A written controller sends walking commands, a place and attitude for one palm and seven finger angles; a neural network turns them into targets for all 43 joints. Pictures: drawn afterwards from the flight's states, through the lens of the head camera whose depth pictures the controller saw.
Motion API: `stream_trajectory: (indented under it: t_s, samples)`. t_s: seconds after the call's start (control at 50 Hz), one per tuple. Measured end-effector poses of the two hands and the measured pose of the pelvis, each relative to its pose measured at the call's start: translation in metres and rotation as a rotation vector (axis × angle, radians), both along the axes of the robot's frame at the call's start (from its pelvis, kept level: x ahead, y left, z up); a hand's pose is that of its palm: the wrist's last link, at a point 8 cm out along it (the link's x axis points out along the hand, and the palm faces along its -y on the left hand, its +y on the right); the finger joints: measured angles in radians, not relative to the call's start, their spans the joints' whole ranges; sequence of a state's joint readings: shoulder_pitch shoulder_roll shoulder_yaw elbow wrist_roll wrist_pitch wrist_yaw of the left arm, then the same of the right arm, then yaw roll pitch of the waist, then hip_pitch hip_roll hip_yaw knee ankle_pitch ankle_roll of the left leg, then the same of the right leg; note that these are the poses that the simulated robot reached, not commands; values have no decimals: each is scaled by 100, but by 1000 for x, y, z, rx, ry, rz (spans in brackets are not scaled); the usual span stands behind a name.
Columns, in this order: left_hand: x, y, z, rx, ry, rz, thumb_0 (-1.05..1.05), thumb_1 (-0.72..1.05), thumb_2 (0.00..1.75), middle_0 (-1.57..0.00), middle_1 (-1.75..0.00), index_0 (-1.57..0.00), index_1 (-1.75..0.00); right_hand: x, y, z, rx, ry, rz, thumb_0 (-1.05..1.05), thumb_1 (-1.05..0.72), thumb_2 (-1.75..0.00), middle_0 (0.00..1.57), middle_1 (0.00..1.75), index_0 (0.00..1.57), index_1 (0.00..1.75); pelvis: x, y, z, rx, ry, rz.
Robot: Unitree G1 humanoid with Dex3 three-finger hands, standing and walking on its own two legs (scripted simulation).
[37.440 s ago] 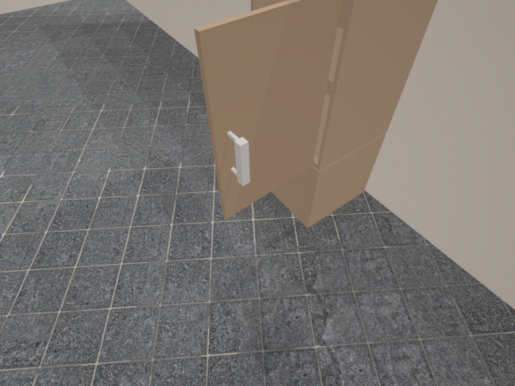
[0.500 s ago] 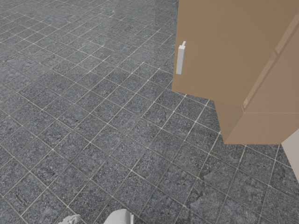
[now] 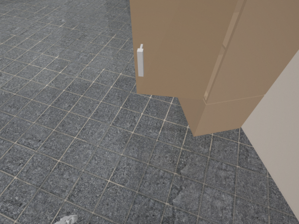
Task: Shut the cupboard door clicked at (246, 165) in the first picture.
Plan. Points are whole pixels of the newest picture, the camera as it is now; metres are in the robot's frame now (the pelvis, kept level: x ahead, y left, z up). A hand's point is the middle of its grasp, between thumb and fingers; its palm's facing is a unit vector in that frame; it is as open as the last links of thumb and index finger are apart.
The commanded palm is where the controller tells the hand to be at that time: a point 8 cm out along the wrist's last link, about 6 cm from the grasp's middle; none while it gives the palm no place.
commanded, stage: take the last steps up to it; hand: left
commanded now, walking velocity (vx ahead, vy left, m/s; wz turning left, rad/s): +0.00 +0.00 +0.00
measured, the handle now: (141, 60) +0.82 +0.07 -0.07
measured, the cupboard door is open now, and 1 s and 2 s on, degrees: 71 71 71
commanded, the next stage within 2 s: come to a stop and stand still in 1.10 s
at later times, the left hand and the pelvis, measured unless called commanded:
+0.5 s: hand out of the picture +0.10 +0.18 -0.18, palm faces -0.06 -0.99 -0.14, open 7.4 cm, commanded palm none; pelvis +0.07 +0.00 +0.01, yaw -6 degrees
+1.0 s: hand (128, 178) +0.28 +0.09 -0.16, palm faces -0.04 -0.98 -0.19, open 7.2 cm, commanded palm none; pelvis +0.22 -0.09 +0.01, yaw -5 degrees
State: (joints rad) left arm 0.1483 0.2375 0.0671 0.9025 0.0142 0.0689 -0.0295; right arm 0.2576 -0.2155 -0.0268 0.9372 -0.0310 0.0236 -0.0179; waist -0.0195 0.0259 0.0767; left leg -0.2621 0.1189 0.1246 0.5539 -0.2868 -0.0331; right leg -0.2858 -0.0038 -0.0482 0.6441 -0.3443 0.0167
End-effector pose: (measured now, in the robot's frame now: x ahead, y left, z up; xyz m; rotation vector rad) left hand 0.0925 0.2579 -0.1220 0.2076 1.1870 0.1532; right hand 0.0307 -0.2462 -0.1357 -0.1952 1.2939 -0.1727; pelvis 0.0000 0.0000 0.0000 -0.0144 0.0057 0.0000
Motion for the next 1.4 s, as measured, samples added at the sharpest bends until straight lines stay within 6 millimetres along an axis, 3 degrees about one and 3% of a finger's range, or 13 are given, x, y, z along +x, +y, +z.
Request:
stream_trajectory:
  t_s: [0.06,0.16,0.42,0.48,0.58,0.7,0.78,0.86,0.98,1.08,1.16,1.24,1.4]
  samples:
    - [4,-14,-1,22,-13,-30,0,91,90,-20,-30,-20,-30,-14,-14,-14,15,36,-49,0,-91,-90,20,30,21,30,0,-9,-7,10,-1,-18]
    - [-7,-32,6,4,13,-26,0,90,90,-20,-30,-20,-30,-17,-24,-7,15,53,-71,0,-91,-90,20,30,20,30,3,-14,4,19,-7,-28]
    - [-27,-27,-33,-94,192,4,0,90,90,-20,-30,-20,-30,40,-6,12,-38,-76,-61,0,-91,-90,20,30,20,30,51,-1,-3,2,-3,-82]
    - [-7,-26,-29,-93,209,-27,1,91,90,-20,-30,-20,-30,33,1,17,-33,-54,-95,0,-91,-90,20,30,20,30,65,-3,3,4,-7,-95]
    - [52,-36,-14,-85,138,-62,1,91,90,-20,-29,-20,-30,9,9,17,12,71,-150,0,-91,-90,20,30,21,30,90,-12,11,2,-10,-114]
    - [135,-69,-7,-57,56,-139,1,91,90,-19,-29,-20,-30,-11,6,4,88,220,-240,0,-91,-90,20,30,21,30,126,-38,6,16,-13,-133]
    - [183,-96,-14,-32,-27,-154,0,91,90,-20,-29,-20,-30,-5,-12,-15,131,297,-268,0,-91,-90,20,30,21,30,154,-65,-11,30,-19,-128]
    - [191,-116,-9,-43,-22,-113,0,91,90,-20,-29,-20,-30,45,-39,-14,112,268,-235,0,-91,-90,20,30,20,30,176,-77,-3,11,-22,-106]
    - [184,-119,-8,-44,56,-39,-1,94,90,-20,-30,-20,-30,160,-72,3,55,70,-150,0,-91,-90,20,30,20,30,215,-88,9,1,1,-81]
    - [175,-121,-21,-89,158,3,0,93,90,-20,-30,-20,-30,253,-76,12,27,-68,-75,0,-91,-90,20,30,20,30,251,-85,7,-15,-2,-79]
    - [177,-118,-38,-122,240,31,0,92,90,-20,-30,-20,-30,310,-69,11,1,-146,-32,0,-91,-90,20,30,20,30,283,-77,-4,-19,-10,-83]
    - [202,-118,-37,-123,267,17,0,91,90,-20,-30,-20,-30,328,-61,13,-4,-140,-29,0,-91,-90,20,30,20,30,304,-76,-1,-2,-9,-89]
    - [278,-119,-25,-57,158,-4,1,93,90,-20,-30,-20,-30,326,-75,4,3,-3,-78,-1,-94,-90,20,30,21,30,334,-89,3,20,-24,-80]
